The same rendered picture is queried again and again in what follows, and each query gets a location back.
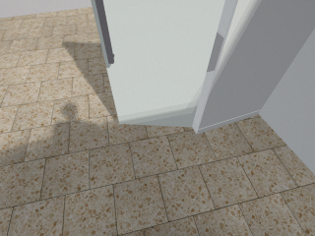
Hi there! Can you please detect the fridge door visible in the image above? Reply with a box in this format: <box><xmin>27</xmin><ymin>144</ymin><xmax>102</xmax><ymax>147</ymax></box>
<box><xmin>91</xmin><ymin>0</ymin><xmax>225</xmax><ymax>128</ymax></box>

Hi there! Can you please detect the handle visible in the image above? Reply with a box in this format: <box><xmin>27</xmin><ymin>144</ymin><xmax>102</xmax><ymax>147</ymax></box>
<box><xmin>95</xmin><ymin>0</ymin><xmax>115</xmax><ymax>64</ymax></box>

